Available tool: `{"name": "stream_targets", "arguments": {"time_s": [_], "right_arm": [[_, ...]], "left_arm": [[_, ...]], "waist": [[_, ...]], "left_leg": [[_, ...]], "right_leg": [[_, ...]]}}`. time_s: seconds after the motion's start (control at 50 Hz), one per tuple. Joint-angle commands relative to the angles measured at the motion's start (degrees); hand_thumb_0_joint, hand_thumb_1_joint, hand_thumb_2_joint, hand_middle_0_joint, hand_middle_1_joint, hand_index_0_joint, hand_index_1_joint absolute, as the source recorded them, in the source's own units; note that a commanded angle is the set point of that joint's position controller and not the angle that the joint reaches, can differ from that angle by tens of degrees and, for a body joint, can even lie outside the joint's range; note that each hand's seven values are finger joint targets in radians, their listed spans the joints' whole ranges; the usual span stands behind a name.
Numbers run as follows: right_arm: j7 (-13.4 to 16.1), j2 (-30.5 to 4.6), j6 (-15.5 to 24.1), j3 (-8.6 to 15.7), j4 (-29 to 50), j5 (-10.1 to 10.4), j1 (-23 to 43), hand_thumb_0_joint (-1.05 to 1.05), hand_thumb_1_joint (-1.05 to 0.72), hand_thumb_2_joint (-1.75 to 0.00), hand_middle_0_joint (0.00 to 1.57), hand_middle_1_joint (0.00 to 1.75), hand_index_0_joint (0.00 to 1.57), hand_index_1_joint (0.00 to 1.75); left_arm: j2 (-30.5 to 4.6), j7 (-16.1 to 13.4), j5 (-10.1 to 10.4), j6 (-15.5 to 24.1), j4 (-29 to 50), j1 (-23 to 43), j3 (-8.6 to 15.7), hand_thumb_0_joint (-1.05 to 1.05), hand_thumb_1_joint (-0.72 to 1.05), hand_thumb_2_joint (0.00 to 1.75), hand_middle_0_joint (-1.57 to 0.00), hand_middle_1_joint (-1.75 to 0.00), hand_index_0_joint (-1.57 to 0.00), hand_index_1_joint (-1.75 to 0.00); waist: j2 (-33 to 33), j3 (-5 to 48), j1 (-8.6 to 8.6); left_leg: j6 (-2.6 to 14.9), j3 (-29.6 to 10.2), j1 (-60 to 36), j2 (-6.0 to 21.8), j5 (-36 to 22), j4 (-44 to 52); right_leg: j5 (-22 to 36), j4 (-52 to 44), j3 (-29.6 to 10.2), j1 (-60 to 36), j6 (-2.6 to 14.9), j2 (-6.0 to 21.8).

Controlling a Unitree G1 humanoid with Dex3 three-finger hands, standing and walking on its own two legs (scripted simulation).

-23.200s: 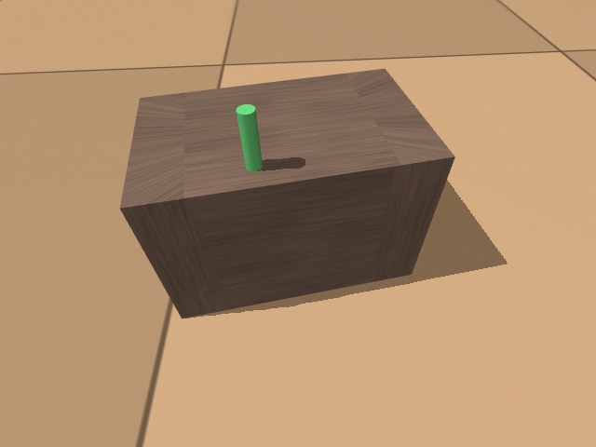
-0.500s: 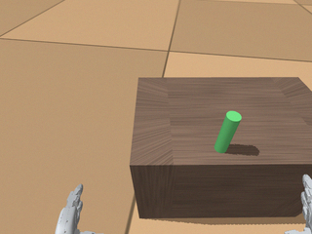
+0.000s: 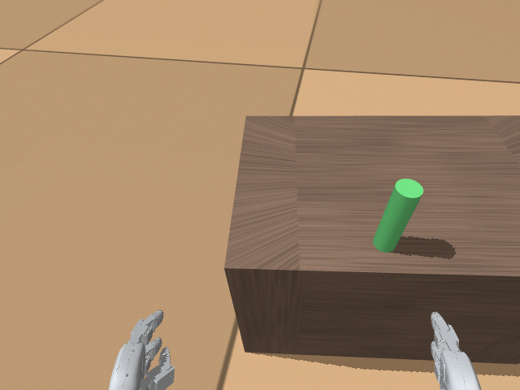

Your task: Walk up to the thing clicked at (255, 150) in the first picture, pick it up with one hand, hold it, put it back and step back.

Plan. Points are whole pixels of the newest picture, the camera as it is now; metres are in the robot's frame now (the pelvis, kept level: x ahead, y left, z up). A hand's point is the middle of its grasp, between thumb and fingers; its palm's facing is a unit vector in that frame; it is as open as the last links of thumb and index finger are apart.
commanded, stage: home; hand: right
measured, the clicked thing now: (395, 218) +0.46 -0.22 -0.04
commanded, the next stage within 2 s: none
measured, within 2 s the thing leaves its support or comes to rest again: neither
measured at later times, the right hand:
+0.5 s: hand (405, 374) +0.19 -0.18 -0.06, palm faces +0.13 +0.95 -0.27, open 17.4 cm
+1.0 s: hand (410, 381) +0.18 -0.18 -0.07, palm faces +0.13 +0.95 -0.27, open 17.4 cm
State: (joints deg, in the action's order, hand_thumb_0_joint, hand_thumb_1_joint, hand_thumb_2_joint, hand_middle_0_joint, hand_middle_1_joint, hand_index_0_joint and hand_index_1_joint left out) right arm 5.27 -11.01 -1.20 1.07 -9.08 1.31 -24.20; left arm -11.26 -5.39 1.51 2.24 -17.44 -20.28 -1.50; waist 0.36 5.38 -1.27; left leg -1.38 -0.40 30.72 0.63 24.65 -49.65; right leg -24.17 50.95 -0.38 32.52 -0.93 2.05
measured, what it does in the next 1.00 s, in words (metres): stands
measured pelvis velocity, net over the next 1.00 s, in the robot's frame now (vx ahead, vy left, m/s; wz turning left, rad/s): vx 0.01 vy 0.00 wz -0.01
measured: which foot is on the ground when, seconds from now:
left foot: down 0.00-1.00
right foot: down 0.00-1.00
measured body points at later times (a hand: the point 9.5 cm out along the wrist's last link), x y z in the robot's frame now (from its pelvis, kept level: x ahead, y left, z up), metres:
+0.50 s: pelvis +0.01 +0.00 +0.00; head +0.03 +0.00 +0.44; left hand +0.17 +0.25 -0.08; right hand +0.18 -0.23 -0.04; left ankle +0.01 +0.14 -0.70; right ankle +0.02 -0.13 -0.70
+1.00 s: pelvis +0.01 +0.00 -0.01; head +0.03 +0.00 +0.44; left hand +0.17 +0.24 -0.08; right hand +0.17 -0.23 -0.05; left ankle +0.01 +0.14 -0.70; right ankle +0.02 -0.13 -0.70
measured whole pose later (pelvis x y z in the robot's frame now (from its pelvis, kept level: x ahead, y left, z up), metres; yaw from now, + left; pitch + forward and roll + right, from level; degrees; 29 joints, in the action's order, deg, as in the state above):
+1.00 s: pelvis +0.01 +0.00 -0.01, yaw +0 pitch +7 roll +2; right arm 8.5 -10.8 -13.4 -0.3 -2.5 0.7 -25.5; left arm -11.9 -8.3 0.9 6.1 -29.5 -15.5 -0.9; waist 1.3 5.3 -1.3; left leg -1.4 0.5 31.6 0.3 26.2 -51.2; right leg -26.1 53.7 -1.4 34.3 -1.0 2.4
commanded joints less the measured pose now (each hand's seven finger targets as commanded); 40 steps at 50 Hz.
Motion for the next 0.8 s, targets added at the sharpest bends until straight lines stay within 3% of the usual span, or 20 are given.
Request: {"name": "stream_targets", "arguments": {"time_s": [0.0, 0.04, 0.08, 0.1, 0.12, 0.18, 0.2, 0.24, 0.38, 0.42, 0.46, 0.54, 0.64, 0.66, 0.72, 0.76, 0.78], "right_arm": [[1.12, -4.20, 1.74, 0.66, 10.71, -0.17, 0.10, 0.00, 0.52, -0.07, 0.06, 0.06, 0.06, 0.06], [1.28, -4.94, 1.55, 1.28, 9.99, -0.29, -1.59, 0.00, 0.52, -0.07, 0.06, 0.06, 0.06, 0.06], [1.50, -5.35, 1.36, 1.28, 13.43, -0.36, 0.85, 0.00, 0.51, -0.08, 0.06, 0.06, 0.06, 0.06], [1.67, -5.60, 0.94, 1.37, 14.95, -0.48, 0.97, 0.00, 0.53, -0.06, 0.05, 0.06, 0.05, 0.06], [1.71, -4.24, 0.27, 0.44, 12.06, -0.33, -0.18, 0.00, 0.52, -0.07, 0.06, 0.06, 0.06, 0.06], [2.68, -8.57, -0.44, 4.39, 17.61, -0.60, 2.65, 0.00, 0.53, -0.06, 0.05, 0.06, 0.05, 0.06], [2.67, -7.25, -0.94, 2.79, 16.35, -0.70, 1.78, 0.00, 0.52, -0.07, 0.06, 0.06, 0.06, 0.06], [3.07, -7.16, -2.16, 3.22, 17.18, -0.75, 0.13, 0.00, 0.53, -0.07, 0.05, 0.06, 0.05, 0.06], [3.40, -4.09, -5.32, 0.69, 12.65, -0.99, -3.21, 0.00, 0.53, -0.06, 0.05, 0.06, 0.05, 0.06], [3.76, -6.53, -5.42, 2.70, 15.89, -1.00, -1.33, 0.00, 0.53, -0.07, 0.05, 0.06, 0.05, 0.06], [3.52, -5.10, -6.07, 1.24, 13.53, -0.98, -2.14, 0.00, 0.54, -0.06, 0.05, 0.05, 0.05, 0.05], [3.64, -6.40, -6.27, 2.47, 17.20, -0.97, 0.84, 0.00, 0.53, -0.06, 0.05, 0.05, 0.05, 0.05], [3.81, -6.32, -7.31, 2.21, 19.79, -1.15, 1.84, 0.00, 0.54, -0.05, 0.05, 0.05, 0.05, 0.05], [3.83, -4.95, -7.82, 1.11, 15.03, -1.18, -0.74, 0.00, 0.56, -0.05, 0.05, 0.05, 0.05, 0.05], [3.98, -5.54, -7.96, 1.57, 19.21, -1.27, 0.95, 0.00, 0.54, -0.06, 0.05, 0.05, 0.05, 0.05], [3.96, -5.82, -8.26, 1.44, 18.08, -1.24, -0.34, 0.00, 0.53, -0.06, 0.05, 0.05, 0.05, 0.05], [3.95, -5.24, -8.52, 1.19, 16.82, -1.28, -0.54, 0.00, 0.53, -0.06, 0.05, 0.06, 0.05, 0.06]], "left_arm": [[-7.17, -0.74, -0.03, 2.95, 3.28, 4.66, 3.52, 0.00, 0.90, 0.90, -0.20, -0.30, -0.20, -0.30], [-7.42, -0.95, -0.05, 2.90, 1.26, 4.41, 3.73, 0.00, 0.90, 0.90, -0.20, -0.30, -0.20, -0.30], [-7.30, -1.06, -0.02, 3.29, 0.57, 5.06, 3.68, 0.00, 0.90, 0.90, -0.20, -0.30, -0.20, -0.30], [-7.09, -1.18, -0.09, 3.45, 0.20, 5.49, 3.63, 0.00, 0.90, 0.90, -0.20, -0.30, -0.20, -0.30], [-7.04, -1.16, 0.12, 3.46, 0.17, 6.54, 3.20, 0.00, 0.90, 0.90, -0.20, -0.30, -0.20, -0.30], [-7.54, -1.83, 0.03, 3.73, -0.42, 7.14, 3.78, 0.00, 0.90, 0.90, -0.20, -0.30, -0.20, -0.30], [-7.43, -2.03, -0.07, 3.77, -0.68, 7.32, 3.71, 0.00, 0.90, 0.90, -0.20, -0.30, -0.20, -0.30], [-7.67, -2.44, -0.03, 4.29, -0.76, 7.31, 3.90, 0.00, 0.90, 0.90, -0.20, -0.30, -0.20, -0.30], [-7.24, -2.69, -0.38, 5.05, -2.96, 7.20, 3.58, 0.00, 0.90, 0.90, -0.20, -0.30, -0.20, -0.30], [-7.60, -2.74, -0.48, 5.14, -2.61, 7.78, 3.82, 0.00, 0.90, 0.90, -0.20, -0.30, -0.20, -0.30], [-7.43, -2.64, -0.48, 5.19, -3.04, 7.88, 3.62, 0.00, 0.90, 0.90, -0.20, -0.30, -0.20, -0.30], [-7.72, -3.06, -0.57, 5.63, -3.00, 8.05, 3.92, 0.00, 0.90, 0.90, -0.20, -0.30, -0.20, -0.30], [-7.58, -3.52, -0.64, 6.41, -2.15, 8.43, 3.82, 0.00, 0.90, 0.90, -0.20, -0.30, -0.20, -0.30], [-7.69, -3.46, -0.68, 6.28, -3.54, 7.64, 3.76, 0.00, 0.90, 0.90, -0.20, -0.30, -0.20, -0.30], [-7.75, -3.65, -0.79, 6.64, -2.48, 8.30, 3.89, 0.00, 0.90, 0.90, -0.20, -0.30, -0.20, -0.30], [-7.57, -3.72, -0.82, 6.64, -2.47, 8.65, 3.53, 0.00, 0.90, 0.90, -0.20, -0.30, -0.20, -0.30], [-7.54, -3.94, -0.87, 6.77, -2.66, 8.35, 3.56, 0.00, 0.90, 0.90, -0.20, -0.30, -0.20, -0.30]], "waist": [[-0.20, -0.17, 0.10], [-1.83, 0.89, -0.03], [-0.76, 4.63, -0.73], [-0.10, 6.64, -0.23], [-1.22, 4.48, -0.83], [0.98, 9.45, 0.44], [0.42, 8.78, -0.13], [0.21, 10.36, -0.09], [-0.57, 4.99, -0.09], [0.49, 4.99, 0.55], [-0.78, 2.90, 0.11], [0.28, 5.37, -0.01], [1.28, 8.22, -0.10], [0.83, 5.73, -0.33], [1.14, 8.09, -0.08], [1.10, 6.30, 0.25], [-0.51, 5.97, -0.36]], "left_leg": [[1.55, 3.62, 1.26, -1.90, -5.44, 8.04], [1.43, 3.20, 0.82, -1.89, -6.98, 8.03], [1.32, 2.94, -0.11, -1.80, -10.45, 6.95], [1.29, 3.05, -1.25, -1.73, -12.64, 6.32], [1.22, 3.01, -0.44, -1.86, -11.99, 6.47], [1.31, 2.59, -2.52, -1.50, -13.01, 6.13], [1.23, 2.72, -2.31, -1.54, -12.77, 6.26], [1.00, 2.68, -3.30, -1.43, -15.70, 5.90], [0.98, 3.22, -1.40, -1.74, -13.07, 6.75], [1.09, 3.29, -1.65, -1.70, -12.86, 6.97], [0.97, 3.26, -0.90, -1.74, -11.40, 7.48], [1.01, 2.85, -1.22, -1.64, -11.68, 7.14], [0.93, 3.05, -2.06, -1.60, -13.97, 6.41], [1.04, 3.33, -1.24, -1.81, -12.44, 6.58], [1.16, 3.40, -1.95, -1.84, -13.06, 6.32], [1.10, 3.24, -1.53, -1.73, -12.60, 6.75], [0.93, 3.41, -1.27, -1.79, -12.28, 7.04]], "right_leg": [[5.13, -8.38, 1.61, -1.09, 1.24, -0.66], [6.74, -7.30, 1.77, -2.34, 1.54, -0.91], [9.85, -6.24, 1.60, -4.44, 1.51, -0.82], [12.20, -5.73, 1.38, -5.13, 1.45, -0.84], [11.41, -5.70, 1.28, -4.11, 1.52, -0.81], [12.45, -5.20, 1.32, -5.45, 1.36, -1.18], [12.18, -5.03, 1.25, -5.30, 1.42, -1.20], [14.61, -4.36, 1.39, -6.05, 1.47, -1.29], [12.39, -5.23, 1.39, -3.55, 1.33, -1.19], [12.27, -5.39, 1.42, -3.37, 1.14, -1.22], [10.65, -5.74, 1.46, -2.58, 1.30, -1.22], [10.87, -5.31, 1.39, -3.84, 1.20, -1.23], [13.06, -5.02, 1.24, -5.25, 1.21, -1.24], [11.90, -5.51, 1.10, -4.37, 1.12, -1.08], [12.60, -5.34, 0.87, -5.12, 1.00, -0.95], [12.05, -5.08, 1.17, -4.43, 0.96, -1.15], [11.57, -5.02, 1.11, -3.82, 1.23, -1.23]]}}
